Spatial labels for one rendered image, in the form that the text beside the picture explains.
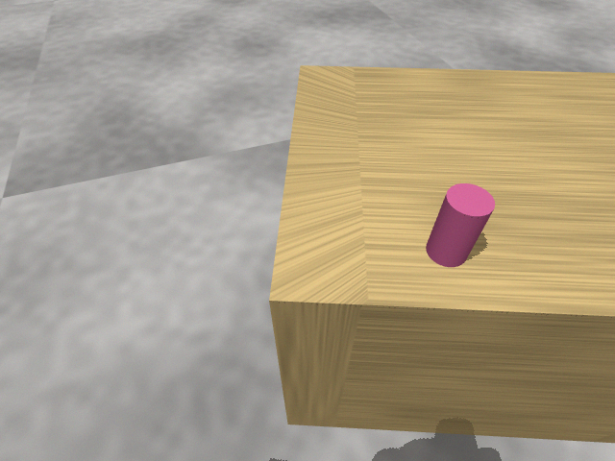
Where can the can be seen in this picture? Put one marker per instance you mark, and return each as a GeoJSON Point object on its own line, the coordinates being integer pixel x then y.
{"type": "Point", "coordinates": [462, 217]}

